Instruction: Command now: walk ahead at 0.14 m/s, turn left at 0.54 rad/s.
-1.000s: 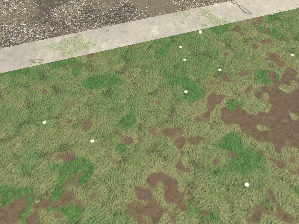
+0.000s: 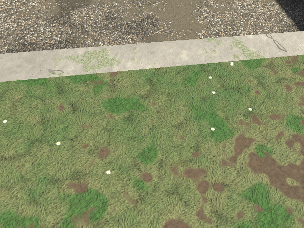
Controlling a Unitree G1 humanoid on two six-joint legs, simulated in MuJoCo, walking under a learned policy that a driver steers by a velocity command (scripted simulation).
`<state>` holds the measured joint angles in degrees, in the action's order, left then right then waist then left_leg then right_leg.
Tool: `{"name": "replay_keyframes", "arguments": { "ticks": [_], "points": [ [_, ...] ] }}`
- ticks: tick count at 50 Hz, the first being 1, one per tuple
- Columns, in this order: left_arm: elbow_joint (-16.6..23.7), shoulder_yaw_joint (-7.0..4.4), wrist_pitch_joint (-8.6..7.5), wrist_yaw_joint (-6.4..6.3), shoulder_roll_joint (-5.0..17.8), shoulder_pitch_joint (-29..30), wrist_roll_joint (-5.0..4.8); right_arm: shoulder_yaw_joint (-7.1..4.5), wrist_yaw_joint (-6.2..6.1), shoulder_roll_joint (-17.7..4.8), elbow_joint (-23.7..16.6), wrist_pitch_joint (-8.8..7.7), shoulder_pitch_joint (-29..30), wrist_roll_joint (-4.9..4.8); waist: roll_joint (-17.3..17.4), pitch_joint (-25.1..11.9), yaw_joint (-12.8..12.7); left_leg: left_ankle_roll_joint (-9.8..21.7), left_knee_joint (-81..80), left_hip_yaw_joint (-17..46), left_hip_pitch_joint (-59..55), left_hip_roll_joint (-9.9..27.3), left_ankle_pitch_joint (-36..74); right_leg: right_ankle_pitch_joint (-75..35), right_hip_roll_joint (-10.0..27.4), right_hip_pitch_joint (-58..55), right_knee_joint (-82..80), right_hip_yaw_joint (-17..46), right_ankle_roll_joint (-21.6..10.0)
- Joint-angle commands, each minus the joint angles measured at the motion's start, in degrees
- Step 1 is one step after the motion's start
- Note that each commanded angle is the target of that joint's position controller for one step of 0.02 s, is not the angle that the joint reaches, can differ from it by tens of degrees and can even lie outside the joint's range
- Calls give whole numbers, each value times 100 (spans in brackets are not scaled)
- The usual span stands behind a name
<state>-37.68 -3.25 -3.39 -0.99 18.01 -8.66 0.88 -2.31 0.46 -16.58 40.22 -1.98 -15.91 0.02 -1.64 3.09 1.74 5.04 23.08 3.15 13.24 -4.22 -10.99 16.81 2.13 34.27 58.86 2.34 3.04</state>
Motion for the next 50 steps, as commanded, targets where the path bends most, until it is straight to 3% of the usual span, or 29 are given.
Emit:
{"name": "replay_keyframes", "arguments": {
  "ticks": [1,8,11,12,13,14,15,16,17,18,20,22,24,27,29,30,31,33,34,36,38,41,43,45,46,47,48,49,50],
  "points": [
    [265,-85,54,-51,303,-127,25,-339,-166,-1110,-344,34,166,-85,573,-638,-215,822,-412,1029,-358,1245,3573,-621,-146,-107,-746,68,181],
    [460,-81,44,80,362,865,-73,-399,-305,-1139,-316,335,31,-130,775,-614,75,596,67,1813,-650,1238,2552,-901,-454,-320,-2233,319,172],
    [406,-160,-53,117,498,685,-75,-390,-309,-1079,-446,377,247,-131,962,-642,-67,466,447,2287,-763,1128,2343,-720,-550,-852,-2912,327,-27],
    [356,-187,-95,112,516,505,-69,-374,-310,-1039,-512,375,409,-146,977,-660,-229,336,655,2311,-691,962,2194,-1194,-517,-1291,-3451,263,-144],
    [319,-229,-134,79,662,248,-5,-321,-304,-896,-587,349,463,-112,818,-894,-344,122,1092,2129,-449,725,1919,-2172,-108,-2114,-3798,438,-365],
    [364,-280,-116,20,1001,-4,89,-219,-301,-576,-679,312,243,26,-151,-1486,-272,-171,2316,1505,204,203,178,-4047,1052,-3357,-3637,1504,-865],
    [220,-283,-18,40,1039,-127,191,-199,-310,-547,-678,319,-400,-26,-1487,-1688,92,-530,3442,1011,1466,-563,-3123,-4777,2083,-4101,-3644,3137,-1949],
    [260,-194,10,57,621,-50,-2,-324,-302,-1055,-427,343,-699,6,-906,-1504,79,-780,4231,1022,1691,-141,-3038,-3855,2178,-3751,-3726,3266,-2094],
    [317,-121,30,57,395,120,-46,-407,-307,-1256,-352,403,-359,-58,-518,-1121,-45,-928,4614,900,1767,-24,-2607,-3407,1778,-3399,-3675,2515,-1870],
    [314,-90,71,67,353,266,-26,-411,-335,-1169,-307,474,-195,-82,-281,-973,-29,-1010,4646,787,1743,41,-2304,-2886,1427,-3096,-3737,2030,-1660],
    [250,-68,140,58,416,462,-27,-348,-317,-910,-373,547,-7,-75,-438,-672,0,-1094,4332,611,1448,146,-1867,-2435,1087,-2418,-3964,1479,-1573],
    [138,2,159,79,245,538,10,-186,-275,-444,-354,516,-8,-25,-632,-745,56,-1101,3182,273,843,285,-1728,-2321,722,-2169,-4038,1058,-1473],
    [53,-31,190,115,357,443,-47,-91,-242,-239,-376,453,220,50,-858,-782,-110,-1080,1996,39,406,359,-1705,-2269,617,-2246,-3990,1071,-1486],
    [22,-140,261,116,762,297,-145,-199,-232,-524,-270,403,184,-13,-789,-804,-119,-932,719,-73,-49,216,-642,-1770,710,-2300,-3865,1497,-1517],
    [-3,-131,273,88,768,198,-229,-253,-245,-692,-260,372,149,26,-616,-732,-43,-628,2,-9,-693,292,43,-1154,587,-1808,-3835,1628,-1200],
    [8,-91,236,97,661,180,-190,-292,-281,-892,-329,360,68,93,-320,-806,-11,-401,44,343,-1129,802,373,-777,465,-1356,-3609,1532,-930],
    [131,-59,197,107,430,207,-182,-408,-286,-1244,-223,385,107,134,874,-677,-213,-21,34,723,-847,1207,75,22,-148,-1008,-3147,693,-590],
    [82,-114,205,109,551,206,-184,-350,-286,-925,-380,364,461,168,1346,-388,-105,550,-463,1330,-495,1925,386,655,-516,-795,-1904,7,-269],
    [53,-166,241,96,596,166,-195,-343,-319,-884,-439,327,521,170,1381,-355,-52,732,-429,1454,-563,2159,1120,1215,-446,-579,-1148,-57,-201],
    [27,-239,358,85,580,-16,-212,-317,-351,-811,-423,220,539,85,1066,-338,-84,914,-230,1332,-806,2418,2618,1633,-251,-114,6,133,-46],
    [34,-176,459,98,346,-83,-237,-342,-344,-817,-395,212,699,7,924,-339,-138,753,-109,805,-970,2181,2975,1318,-125,-65,-154,12,66],
    [225,-103,505,210,244,142,-257,-404,-329,-925,-376,322,765,-9,1109,-488,-4,633,-17,251,-903,1971,2960,815,-102,-705,-1062,-388,104],
    [324,-143,529,292,370,123,-276,-442,-318,-1014,-333,362,687,-57,1164,-591,21,588,139,175,-970,2045,2836,608,-161,-1041,-1673,-543,18],
    [272,-183,567,310,400,-177,-263,-468,-283,-1101,-306,327,703,-176,1043,-689,-145,396,283,25,-599,2049,1375,-56,-348,-1763,-2587,-830,-237],
    [159,-252,577,264,496,-492,-250,-440,-249,-981,-236,277,560,-182,850,-760,-246,208,632,-165,-126,1868,181,-142,-531,-2459,-2933,-827,-416],
    [27,-376,559,201,769,-1024,-300,-345,-189,-661,-194,214,461,-57,105,-851,-426,-130,1736,-613,822,1532,-1005,-81,-185,-3467,-3262,-93,-717],
    [142,-565,441,166,1683,-1411,-238,-178,-155,-225,-720,128,955,157,-1686,-812,-562,-670,3746,-919,2935,461,-2729,748,1590,-4156,-4127,3247,-1917],
    [173,-434,232,244,1372,-1556,-74,-260,-135,-544,-803,-16,1430,-33,-967,-791,-892,-609,4444,143,3468,423,-2777,1601,2001,-3953,-4757,4230,-2486],
    [154,-327,102,234,1062,-1306,-57,-331,-84,-774,-810,-103,1483,-197,-745,-265,-683,-459,4472,275,3649,654,-2240,2022,1883,-3661,-4846,3831,-2293]
  ]
}}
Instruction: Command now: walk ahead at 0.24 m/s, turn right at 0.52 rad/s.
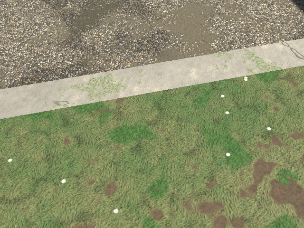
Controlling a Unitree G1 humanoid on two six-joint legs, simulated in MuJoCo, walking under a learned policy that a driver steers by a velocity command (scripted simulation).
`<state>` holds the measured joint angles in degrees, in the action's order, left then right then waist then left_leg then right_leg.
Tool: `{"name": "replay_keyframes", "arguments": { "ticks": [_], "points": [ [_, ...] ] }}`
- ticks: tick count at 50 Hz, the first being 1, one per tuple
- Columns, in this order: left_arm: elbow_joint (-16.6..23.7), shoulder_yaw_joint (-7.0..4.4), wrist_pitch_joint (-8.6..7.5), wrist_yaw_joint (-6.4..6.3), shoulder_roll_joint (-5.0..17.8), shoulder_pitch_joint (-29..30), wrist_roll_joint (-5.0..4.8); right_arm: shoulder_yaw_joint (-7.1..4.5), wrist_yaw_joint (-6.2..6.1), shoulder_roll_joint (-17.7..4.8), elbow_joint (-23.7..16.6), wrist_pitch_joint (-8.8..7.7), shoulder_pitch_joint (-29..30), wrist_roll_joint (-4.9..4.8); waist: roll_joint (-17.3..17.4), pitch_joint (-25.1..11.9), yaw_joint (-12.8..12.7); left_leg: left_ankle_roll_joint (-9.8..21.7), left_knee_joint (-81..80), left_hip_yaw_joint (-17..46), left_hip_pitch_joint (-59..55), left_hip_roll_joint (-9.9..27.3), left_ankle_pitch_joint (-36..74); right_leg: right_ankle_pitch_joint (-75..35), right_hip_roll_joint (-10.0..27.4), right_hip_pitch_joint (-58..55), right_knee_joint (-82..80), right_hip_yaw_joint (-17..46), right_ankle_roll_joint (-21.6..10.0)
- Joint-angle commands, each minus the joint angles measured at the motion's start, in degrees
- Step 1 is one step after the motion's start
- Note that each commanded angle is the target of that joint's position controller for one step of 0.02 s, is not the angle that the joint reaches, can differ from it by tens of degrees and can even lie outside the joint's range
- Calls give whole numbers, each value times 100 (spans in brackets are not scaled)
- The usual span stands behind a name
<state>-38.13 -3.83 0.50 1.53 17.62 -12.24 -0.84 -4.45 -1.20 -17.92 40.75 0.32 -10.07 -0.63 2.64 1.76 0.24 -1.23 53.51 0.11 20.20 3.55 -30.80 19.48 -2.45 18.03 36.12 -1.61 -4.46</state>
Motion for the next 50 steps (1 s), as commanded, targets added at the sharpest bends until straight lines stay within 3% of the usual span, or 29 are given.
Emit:
{"name": "replay_keyframes", "arguments": {
  "ticks": [1,2,4,7,11,14,17,19,20,21,22,23,24,25,26,27,29,31,33,38,40,42,43,44,45,46,47,48,50],
  "points": [
    [218,-215,-348,-50,908,-729,39,-163,91,-746,-745,-396,795,-99,-910,112,-388,241,1237,562,2842,25,263,1740,2044,-1803,-2527,3731,-1270],
    [254,-171,-344,-102,827,-536,-10,-185,80,-761,-658,-449,733,12,-804,200,-302,213,910,538,2747,106,766,1316,1810,-1689,-2519,3305,-1085],
    [323,-131,-335,-188,795,-445,50,-185,115,-649,-577,-540,643,107,-896,122,-198,79,427,428,2217,49,1606,387,1395,-1443,-2623,2661,-923],
    [285,-153,-355,-265,830,-618,34,-116,154,-427,-521,-590,751,100,-740,33,-234,-139,-542,299,1945,-141,2320,-584,1164,-1397,-2575,2120,-874],
    [137,-213,-323,-308,961,-881,-34,-21,211,-263,-622,-626,1235,29,-896,135,-431,-320,-1770,332,1486,-329,2819,-735,1065,-1108,-2440,2015,-803],
    [33,-234,-282,-308,984,-1058,-92,-4,280,-313,-723,-692,1530,-22,-869,198,-524,-292,-2233,367,1165,-402,2862,-709,1132,-1000,-2260,2239,-790],
    [-18,-229,-262,-299,929,-1017,-70,-59,323,-500,-675,-771,1291,-42,-1065,93,-383,-112,-2466,357,616,-394,2768,-1102,1283,-1142,-2003,2462,-668],
    [-47,-195,-242,-284,809,-968,-51,-135,303,-621,-533,-817,758,-17,-1167,-90,-93,136,-2768,158,-126,-457,2662,-1922,1207,-1225,-1542,2393,-523],
    [-39,-134,-246,-267,632,-974,-9,-219,258,-771,-409,-834,225,20,-1089,-480,169,346,-2885,167,-1013,-382,2645,-2542,898,-1091,-806,2157,-362],
    [82,-16,-253,-260,352,-927,88,-285,209,-1048,-324,-836,-709,104,-573,-1329,583,776,-2789,1139,-2456,513,2192,-1974,572,-407,765,1816,-149],
    [208,94,-319,-279,-36,-1579,-77,-411,253,-1564,-50,-778,-1309,173,1374,-1935,297,1699,-3434,3887,-4049,1698,748,746,-365,1556,2694,1195,296],
    [94,2,-363,-293,511,-1517,-189,-284,309,-1008,-30,-783,-1218,28,1049,-1467,364,1715,-3909,4544,-3814,1843,-309,1215,-101,2360,3470,1406,336],
    [118,-75,-382,-276,794,-947,-196,-181,288,-668,-55,-754,-930,-2,594,-701,430,1512,-3921,3663,-3186,1625,-85,742,147,2590,3634,1356,294],
    [173,-52,-400,-272,741,-597,-120,-129,270,-560,-93,-715,-698,48,222,-382,358,1404,-3944,2955,-2639,1387,608,364,360,2490,3554,1133,282],
    [239,-49,-438,-241,666,-327,-26,-81,258,-429,-60,-682,-571,76,80,-115,285,1387,-4058,2497,-2189,1168,1222,87,515,2442,3250,1032,289],
    [275,-47,-462,-202,594,-264,22,-33,242,-375,-48,-678,-523,119,195,-85,146,1350,-4172,2214,-1878,982,1653,-120,690,2203,3002,914,291],
    [278,12,-487,-154,376,-284,46,-17,231,-381,-3,-677,-565,58,332,-90,47,1468,-4349,1952,-1585,824,2191,-199,735,1990,2564,701,372],
    [409,92,-513,-135,212,29,104,-48,199,-544,52,-661,-622,-41,286,58,56,1578,-4511,1721,-1313,785,2531,-242,747,1980,1795,522,509],
    [513,172,-583,-98,80,441,123,-98,150,-725,88,-614,-662,-65,217,120,155,1499,-4527,1412,-1059,646,2759,-843,663,1656,846,432,600],
    [647,119,-686,9,284,1114,17,-138,100,-890,245,-489,-1141,-143,237,37,306,1212,-4223,1446,-949,694,2750,-1976,343,678,-416,478,662],
    [650,42,-713,4,443,1059,-8,-150,79,-916,259,-444,-1179,-145,294,2,160,1063,-3972,1641,-1093,797,2629,-1821,334,312,-682,526,538],
    [458,-113,-718,-61,675,343,7,-103,75,-777,240,-407,-1171,-96,244,-347,-273,816,-3112,1476,-920,500,3141,-1558,308,-878,-976,405,306],
    [366,-220,-716,-123,940,-436,80,6,94,-487,138,-414,-1115,-14,-11,-962,-676,609,-1803,1243,-364,153,2728,-1351,923,-2084,-913,904,26],
    [285,-339,-643,-162,1457,-1121,196,178,77,85,-46,-457,-1602,15,-1421,-1903,-653,241,242,567,1219,-575,680,-649,2322,-3898,-1095,2843,-591],
    [166,-298,-604,-99,1263,-1226,170,150,61,-135,-87,-489,-1853,-184,-2143,-2054,-556,178,1436,746,2150,-543,-311,634,2755,-3863,-1845,4537,-1029],
    [187,-181,-605,-89,811,-886,114,12,50,-611,-48,-456,-1486,-267,-1420,-1213,-554,185,1889,862,2478,-233,166,959,2521,-3221,-1999,3917,-848],
    [189,-110,-599,-90,578,-588,101,-14,51,-671,-105,-422,-1103,-219,-1072,-721,-491,184,1873,713,2443,-37,635,398,2286,-2611,-2024,3036,-704],
    [152,-55,-601,-77,396,-317,127,-19,58,-602,-126,-389,-925,-149,-853,-422,-351,156,1676,678,2262,112,967,-283,2029,-2066,-2162,2435,-641],
    [77,-47,-647,-85,290,-38,179,-28,107,-423,-168,-288,-858,-122,-971,-155,-123,131,1363,652,1852,312,1343,-1084,1762,-1422,-2462,1610,-567]
  ]
}}
Over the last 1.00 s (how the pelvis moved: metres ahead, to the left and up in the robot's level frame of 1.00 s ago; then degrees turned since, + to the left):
0.15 -0.04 -0.02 -1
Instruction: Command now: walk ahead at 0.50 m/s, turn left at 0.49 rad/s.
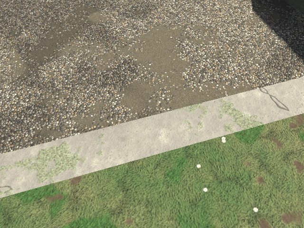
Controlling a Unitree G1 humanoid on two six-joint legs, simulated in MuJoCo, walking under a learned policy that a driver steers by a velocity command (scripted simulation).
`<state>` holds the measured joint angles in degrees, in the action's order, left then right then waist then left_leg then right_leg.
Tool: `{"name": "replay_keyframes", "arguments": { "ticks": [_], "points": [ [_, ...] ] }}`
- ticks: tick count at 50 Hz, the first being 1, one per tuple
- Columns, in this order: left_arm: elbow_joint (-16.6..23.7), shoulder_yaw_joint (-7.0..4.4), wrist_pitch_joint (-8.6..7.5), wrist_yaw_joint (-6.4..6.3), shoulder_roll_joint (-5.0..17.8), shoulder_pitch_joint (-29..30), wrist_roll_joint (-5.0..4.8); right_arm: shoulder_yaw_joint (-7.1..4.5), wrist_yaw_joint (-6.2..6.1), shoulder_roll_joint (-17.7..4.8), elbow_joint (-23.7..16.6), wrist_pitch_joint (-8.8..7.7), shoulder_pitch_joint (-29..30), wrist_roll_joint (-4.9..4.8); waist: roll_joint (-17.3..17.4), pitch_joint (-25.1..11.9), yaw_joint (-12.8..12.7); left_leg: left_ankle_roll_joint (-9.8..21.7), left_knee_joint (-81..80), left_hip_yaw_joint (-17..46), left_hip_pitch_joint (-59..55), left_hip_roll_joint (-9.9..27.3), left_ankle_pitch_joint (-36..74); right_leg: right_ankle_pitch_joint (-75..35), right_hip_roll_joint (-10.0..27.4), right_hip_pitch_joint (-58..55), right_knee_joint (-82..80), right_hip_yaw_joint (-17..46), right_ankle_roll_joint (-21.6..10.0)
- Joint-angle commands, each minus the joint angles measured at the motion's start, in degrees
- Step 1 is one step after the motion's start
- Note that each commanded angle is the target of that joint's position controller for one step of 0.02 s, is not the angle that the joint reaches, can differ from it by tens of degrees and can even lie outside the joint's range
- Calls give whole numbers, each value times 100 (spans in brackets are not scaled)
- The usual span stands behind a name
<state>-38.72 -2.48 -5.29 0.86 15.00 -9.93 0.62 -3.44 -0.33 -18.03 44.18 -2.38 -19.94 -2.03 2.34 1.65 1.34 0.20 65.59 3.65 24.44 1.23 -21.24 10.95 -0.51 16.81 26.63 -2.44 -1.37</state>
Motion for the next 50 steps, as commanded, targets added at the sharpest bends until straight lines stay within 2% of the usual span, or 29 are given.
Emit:
{"name": "replay_keyframes", "arguments": {
  "ticks": [1,5,8,10,14,15,16,17,18,19,20,21,22,25,27,30,33,36,38,39,40,41,42,43,44,45,46,48,50],
  "points": [
    [86,-204,-110,-22,560,-248,15,-108,39,-290,-536,30,164,16,-888,-101,-196,-35,78,253,1370,564,481,-549,1551,-1169,-1625,1440,-912],
    [-124,-302,-167,-64,798,-222,-22,-57,91,-142,-795,91,623,93,-584,166,-157,-147,-859,212,1586,576,1186,-1702,1571,-1107,-1835,592,-1005],
    [-199,-344,-67,-149,997,-93,-37,7,215,-41,-949,28,1079,149,-551,214,-256,-132,-2125,-231,985,405,2113,-2850,1305,-926,-1608,-273,-816],
    [-302,-373,1,-194,1124,-265,-82,-5,311,-73,-1077,23,1362,143,-561,103,-361,-71,-2602,-428,700,278,2387,-3133,1340,-1104,-1420,-468,-721],
    [-334,-478,136,-246,1396,-233,-297,-191,413,-470,-1247,110,1234,178,-725,-221,-99,300,-3066,-661,147,-60,1646,-4152,1500,-1641,-367,-607,-494],
    [-306,-488,177,-258,1396,-182,-337,-297,397,-654,-1160,126,778,187,-665,-464,165,454,-3315,-745,-436,-251,1665,-4332,1397,-1586,380,-692,-388],
    [-275,-432,197,-255,1231,-221,-323,-442,317,-908,-993,137,114,192,-423,-827,495,655,-3739,-731,-1413,-436,2247,-3858,1103,-1222,1508,-823,-167],
    [-167,-283,192,-214,811,-635,-35,-539,160,-1387,-1018,181,-132,168,766,-1262,367,1074,-3621,658,-2860,606,4704,-472,632,197,3305,-854,203],
    [-7,-132,165,-148,548,-1179,106,-501,128,-1770,-1358,145,344,333,1571,-2153,-185,2530,-3840,3579,-4080,2141,5538,3144,-441,1893,5319,-35,560],
    [-136,-237,165,-85,1133,-935,-11,-420,192,-1321,-1468,135,383,272,517,-2673,258,2473,-4201,3358,-3871,2003,4544,2725,-107,1958,5565,947,493],
    [15,-243,194,-86,1191,-462,-150,-344,206,-1085,-1454,107,670,217,284,-1931,186,2168,-4308,2671,-3270,1697,3823,2230,58,2181,5365,849,414],
    [-16,-230,241,-159,1083,-332,-93,-310,190,-911,-1391,111,859,127,-159,-1286,15,1807,-4409,2161,-2520,1334,3314,1859,272,2221,4860,793,423],
    [-21,-243,308,-239,1100,-249,-25,-269,145,-784,-1398,139,1043,98,-131,-1022,-96,1628,-4498,1916,-1915,1140,3081,1597,401,2019,4405,815,441],
    [-85,-210,421,-272,934,-421,18,-297,65,-877,-1425,194,1248,260,177,-934,-333,1556,-4667,1595,-924,820,3353,1262,239,1259,3733,673,550],
    [-66,-171,443,-308,827,-307,27,-327,-11,-938,-1373,219,1177,234,191,-1022,-286,1538,-4635,1577,-875,746,3264,1107,157,1202,3216,706,642],
    [7,-146,496,-305,764,-22,0,-342,-111,-960,-1369,318,1210,174,312,-1014,-200,1369,-4677,1758,-775,590,1942,691,78,1115,2591,816,690],
    [101,-139,482,-254,726,215,-24,-345,-128,-929,-1364,392,1210,189,539,-854,-92,1268,-4725,2022,-636,494,966,545,-14,890,2011,869,657],
    [165,-177,399,-193,746,295,-74,-343,-84,-875,-1338,440,1075,148,692,-841,-22,1208,-4489,2428,-957,514,1251,787,-130,648,1351,893,529],
    [118,-219,349,-149,751,82,-90,-332,-84,-841,-1357,482,1143,95,726,-815,-167,1065,-4254,2605,-1046,432,1495,518,-165,203,424,814,374],
    [56,-265,334,-143,801,-109,-69,-314,-100,-790,-1361,502,1167,42,652,-782,-296,874,-4051,2532,-860,254,1358,-47,-41,-289,-312,780,260],
    [76,-349,342,-167,1142,-218,34,-258,-119,-575,-1326,507,892,43,-32,-910,-185,551,-3299,2081,-326,-118,281,-397,903,-960,-643,1476,-91],
    [65,-458,419,-174,1636,-71,188,-265,-124,-512,-1489,463,815,-4,-1817,-534,64,169,-2190,732,875,-1102,-1122,-1351,1976,-1013,-957,2792,-959],
    [195,-398,400,-165,1314,49,260,-415,-124,-1024,-1391,388,743,147,-1632,-550,-69,-136,-729,635,912,-821,-1447,-1715,2427,-668,-971,3227,-1469],
    [293,-303,395,-192,1012,306,201,-497,-114,-1162,-1232,401,648,112,-1174,-486,12,-236,-114,678,822,-720,-1127,-1806,2134,-534,-839,2696,-1353],
    [323,-260,410,-205,846,524,106,-491,-144,-1028,-1060,463,521,100,-939,-385,88,-350,186,608,793,-700,-852,-1736,1717,-502,-728,2142,-1094],
    [321,-227,423,-215,757,575,0,-459,-178,-873,-999,524,484,124,-928,-335,51,-443,504,594,909,-705,-618,-1799,1541,-615,-652,1889,-997],
    [304,-190,441,-222,717,526,-34,-408,-179,-695,-977,561,496,113,-915,-300,9,-512,661,562,894,-721,-523,-2096,1452,-622,-626,1679,-1022],
    [249,-186,477,-227,687,363,-38,-317,-166,-464,-1090,571,797,47,-1017,-297,-123,-574,143,343,860,-662,-344,-2127,1293,-861,-638,1385,-1068],
    [187,-207,503,-228,728,227,-24,-236,-153,-307,-1162,555,1019,75,-1180,-441,-243,-615,-794,219,642,-469,-344,-2169,1287,-1232,-544,1310,-1089]
  ]
}}
Over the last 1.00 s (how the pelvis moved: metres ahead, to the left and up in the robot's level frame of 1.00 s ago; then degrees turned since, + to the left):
0.45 -0.09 0.01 -5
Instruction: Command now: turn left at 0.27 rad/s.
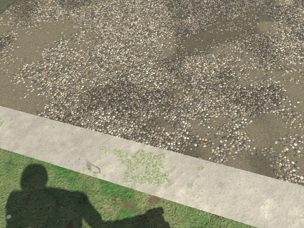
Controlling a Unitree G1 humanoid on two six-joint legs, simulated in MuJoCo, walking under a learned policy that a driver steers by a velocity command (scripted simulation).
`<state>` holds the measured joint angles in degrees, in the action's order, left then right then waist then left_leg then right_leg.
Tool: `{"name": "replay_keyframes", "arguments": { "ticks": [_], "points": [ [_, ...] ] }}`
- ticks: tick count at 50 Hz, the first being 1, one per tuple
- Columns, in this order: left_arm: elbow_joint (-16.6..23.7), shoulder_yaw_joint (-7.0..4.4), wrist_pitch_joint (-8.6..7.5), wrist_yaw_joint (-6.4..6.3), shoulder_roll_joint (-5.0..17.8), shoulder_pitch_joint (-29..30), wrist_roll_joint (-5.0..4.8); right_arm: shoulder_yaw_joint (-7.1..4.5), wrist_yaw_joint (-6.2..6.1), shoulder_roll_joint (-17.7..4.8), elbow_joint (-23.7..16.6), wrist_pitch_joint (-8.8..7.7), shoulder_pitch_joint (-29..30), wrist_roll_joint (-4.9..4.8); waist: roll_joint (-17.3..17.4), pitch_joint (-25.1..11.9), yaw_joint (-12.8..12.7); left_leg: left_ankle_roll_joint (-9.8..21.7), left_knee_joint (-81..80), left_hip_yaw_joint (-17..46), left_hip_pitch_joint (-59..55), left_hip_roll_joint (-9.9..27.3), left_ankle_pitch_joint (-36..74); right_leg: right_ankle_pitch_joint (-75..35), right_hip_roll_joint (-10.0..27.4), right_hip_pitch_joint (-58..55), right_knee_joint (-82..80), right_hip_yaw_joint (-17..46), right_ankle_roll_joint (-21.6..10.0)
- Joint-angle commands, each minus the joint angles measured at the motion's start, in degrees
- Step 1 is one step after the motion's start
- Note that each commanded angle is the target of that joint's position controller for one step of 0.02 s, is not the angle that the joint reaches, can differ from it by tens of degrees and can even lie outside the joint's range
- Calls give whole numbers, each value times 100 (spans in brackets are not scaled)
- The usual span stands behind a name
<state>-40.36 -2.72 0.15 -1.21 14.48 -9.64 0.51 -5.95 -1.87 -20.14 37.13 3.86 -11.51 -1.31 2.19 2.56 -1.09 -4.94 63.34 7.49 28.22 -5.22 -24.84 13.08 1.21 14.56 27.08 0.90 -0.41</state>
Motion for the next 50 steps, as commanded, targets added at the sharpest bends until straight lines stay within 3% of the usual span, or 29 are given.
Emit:
{"name": "replay_keyframes", "arguments": {
  "ticks": [1,2,5,6,7,8,9,10,11,13,16,18,20,22,25,27,28,29,30,31,33,34,37,39,42,43,45,50],
  "points": [
    [333,-198,-28,-11,828,217,-23,63,27,-17,-474,-73,216,29,-1261,-611,-13,-95,-1080,-295,-72,300,-51,-2383,1108,-1002,-553,914,-1177],
    [310,-221,-14,6,899,206,-38,106,56,52,-494,-79,267,40,-1374,-646,-53,-69,-1567,-440,-419,390,-139,-2407,1127,-919,-552,886,-1193],
    [194,-252,21,52,1048,59,-128,74,110,-74,-381,-91,125,2,-1444,-629,-63,58,-2899,-737,-1094,378,371,-2449,1195,-815,-444,1011,-1223],
    [163,-228,22,59,1012,104,-179,74,129,-41,-263,-102,-87,18,-1353,-598,79,182,-3766,-825,-1502,345,1056,-2419,1139,-671,-342,959,-1122],
    [46,-156,-16,79,830,-101,-212,102,138,9,-189,-115,-173,74,-1186,-565,120,354,-4622,-667,-2118,406,1766,-2122,1018,-335,-331,943,-870],
    [-27,-73,-94,134,642,-310,-115,92,104,-200,-201,-124,-275,130,-733,-793,39,541,-4541,-74,-2992,930,2537,-1368,831,189,-210,805,-439],
    [3,21,-199,219,371,-515,52,9,50,-650,-179,-104,-157,204,552,-913,-288,940,-4055,434,-3125,1597,3432,-184,293,548,18,266,-31],
    [1,35,-212,201,424,-180,50,120,93,-167,-155,-146,120,252,681,-876,-139,1217,-4098,317,-2270,1634,2552,237,283,25,-176,141,209],
    [24,-28,-188,185,697,167,23,131,115,-84,-188,-192,251,279,475,-577,0,1097,-4192,155,-2137,1351,1783,-68,173,74,-31,94,293],
    [70,-104,-96,117,881,319,-40,19,58,-436,-96,-249,102,266,655,-241,145,985,-4316,119,-2006,1326,1451,-311,42,464,342,41,294],
    [89,-154,0,69,852,114,-111,-31,-37,-477,-26,-265,-78,196,832,-49,176,1294,-4364,301,-1867,1789,1865,265,-39,890,1070,-97,261],
    [145,-195,53,89,787,110,-126,-23,-91,-418,-94,-280,-7,218,959,-84,278,1749,-4395,620,-1898,2328,2651,1745,39,1353,2396,-37,255],
    [160,-222,135,122,691,8,-173,-27,-97,-407,-73,-330,156,182,603,-82,179,1955,-4311,522,-2057,2562,3551,2138,232,1726,3055,114,285],
    [144,-193,195,157,616,-72,-162,-64,-73,-461,-66,-329,437,118,444,-197,116,1818,-4168,75,-2047,2383,3835,1714,287,1446,2701,-41,316],
    [228,-208,221,270,687,-156,-197,-101,-53,-541,-5,-256,556,57,544,-467,108,1607,-3830,-349,-2089,2248,3909,1051,131,797,1785,-371,248],
    [175,-271,219,303,736,-516,-184,-91,-50,-522,83,-237,587,-59,403,-613,-111,1274,-3226,-686,-1870,2095,3359,-3,-141,7,566,-629,44],
    [180,-367,195,243,970,-650,-115,-52,-24,-336,243,-262,192,-38,-261,-660,-93,864,-2332,-1119,-1427,1740,2365,-1090,-128,-617,-135,-191,-159],
    [369,-574,150,130,1905,-731,-86,81,-16,68,39,-273,92,293,-2226,-663,115,143,-404,-1569,313,903,-725,-3659,1507,-1549,-438,2286,-953],
    [518,-465,13,238,1798,-893,115,60,-55,-111,-112,-287,607,235,-1729,-1111,-275,88,625,-502,691,375,-1733,-3830,2190,-1272,-653,3308,-2026],
    [543,-414,-115,297,1637,-733,145,-3,-85,-305,-87,-261,718,109,-1066,-872,-250,149,1051,-252,877,495,-1432,-3222,2013,-1133,-734,2929,-2032],
    [559,-354,-149,205,1347,-254,-79,-61,-144,-390,53,-242,693,129,-548,-519,-36,245,780,-167,1039,726,-430,-2059,1449,-982,-721,2231,-1411],
    [590,-310,-121,145,1263,-121,-143,-89,-160,-425,83,-232,647,143,-647,-496,50,221,568,-131,860,766,-77,-1976,1253,-849,-760,2022,-1251],
    [699,-279,-80,46,1172,-184,-106,-73,-104,-275,186,-257,458,94,-749,-701,89,90,387,-171,612,603,481,-2068,1002,-976,-842,1815,-1193],
    [748,-289,-63,23,1201,-196,-97,-43,-123,-208,173,-278,561,125,-710,-661,44,5,-95,-162,646,554,566,-1854,940,-1036,-872,1864,-1208],
    [757,-331,7,-60,1289,-254,-110,-27,-130,-184,134,-321,692,123,-848,-582,-11,-128,-869,-89,600,498,623,-1200,869,-1027,-914,2090,-1211],
    [757,-336,25,-76,1281,-287,-119,-28,-113,-209,141,-346,674,115,-867,-639,-24,-138,-1130,-83,514,499,698,-412,809,-969,-1019,2180,-1222],
    [762,-344,31,-86,1294,-298,-132,-26,-56,-249,109,-426,775,88,-1076,-487,-76,-110,-1619,-119,388,473,754,1126,729,-702,-1303,2489,-1259],
    [713,-364,31,-55,1309,-431,-164,24,127,-196,22,-750,1004,36,-1083,-404,-196,123,-2592,-150,-87,332,520,1734,666,-569,-1230,2974,-1360]
  ]
}}
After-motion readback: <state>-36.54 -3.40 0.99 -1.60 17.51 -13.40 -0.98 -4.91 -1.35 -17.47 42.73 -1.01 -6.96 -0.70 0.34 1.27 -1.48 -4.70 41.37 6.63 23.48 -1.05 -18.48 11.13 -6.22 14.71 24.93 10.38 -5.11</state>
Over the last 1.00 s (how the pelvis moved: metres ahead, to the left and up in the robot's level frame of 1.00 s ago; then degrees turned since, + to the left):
0.26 0.01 0.00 34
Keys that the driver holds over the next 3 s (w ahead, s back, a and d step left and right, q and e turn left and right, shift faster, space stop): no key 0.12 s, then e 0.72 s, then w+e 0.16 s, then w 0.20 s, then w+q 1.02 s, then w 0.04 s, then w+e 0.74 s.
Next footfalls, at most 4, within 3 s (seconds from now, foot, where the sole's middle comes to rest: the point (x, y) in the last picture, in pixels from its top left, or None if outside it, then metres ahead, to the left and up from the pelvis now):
0.16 left None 0.02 0.14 -0.78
0.56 right None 0.02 -0.10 -0.78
1.12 left None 0.13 0.08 -0.78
1.52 right None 0.24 -0.26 -0.78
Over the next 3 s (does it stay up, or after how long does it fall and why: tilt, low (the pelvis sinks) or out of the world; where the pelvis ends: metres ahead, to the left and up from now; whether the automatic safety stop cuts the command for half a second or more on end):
stays up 0.55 -0.13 -0.02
